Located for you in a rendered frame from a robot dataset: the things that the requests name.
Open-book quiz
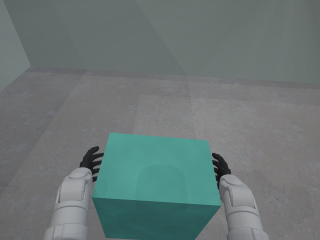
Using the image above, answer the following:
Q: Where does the robot left forearm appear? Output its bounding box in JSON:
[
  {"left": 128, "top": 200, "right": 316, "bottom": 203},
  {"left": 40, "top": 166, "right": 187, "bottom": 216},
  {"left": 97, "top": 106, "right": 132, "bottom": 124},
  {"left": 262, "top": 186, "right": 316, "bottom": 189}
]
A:
[{"left": 43, "top": 167, "right": 93, "bottom": 240}]

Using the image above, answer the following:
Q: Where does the right robot hand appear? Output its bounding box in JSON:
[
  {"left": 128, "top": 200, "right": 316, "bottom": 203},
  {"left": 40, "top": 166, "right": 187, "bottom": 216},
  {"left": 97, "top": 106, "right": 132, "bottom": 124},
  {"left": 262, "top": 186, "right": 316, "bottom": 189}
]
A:
[{"left": 212, "top": 153, "right": 231, "bottom": 190}]

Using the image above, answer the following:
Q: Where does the left robot hand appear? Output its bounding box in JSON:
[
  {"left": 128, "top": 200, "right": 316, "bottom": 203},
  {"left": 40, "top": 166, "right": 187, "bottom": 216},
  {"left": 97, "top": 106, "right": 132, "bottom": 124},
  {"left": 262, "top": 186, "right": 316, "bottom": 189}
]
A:
[{"left": 79, "top": 146, "right": 104, "bottom": 182}]

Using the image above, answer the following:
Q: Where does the robot right forearm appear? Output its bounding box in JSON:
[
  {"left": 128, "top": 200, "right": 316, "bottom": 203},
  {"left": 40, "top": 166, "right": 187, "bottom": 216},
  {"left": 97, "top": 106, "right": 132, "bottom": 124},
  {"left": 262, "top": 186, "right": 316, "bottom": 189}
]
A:
[{"left": 219, "top": 174, "right": 270, "bottom": 240}]

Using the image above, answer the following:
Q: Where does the carton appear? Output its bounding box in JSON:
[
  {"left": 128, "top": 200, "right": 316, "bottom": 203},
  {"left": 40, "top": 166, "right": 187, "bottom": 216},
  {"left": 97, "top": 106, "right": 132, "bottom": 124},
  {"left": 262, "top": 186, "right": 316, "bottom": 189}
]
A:
[{"left": 92, "top": 132, "right": 222, "bottom": 240}]

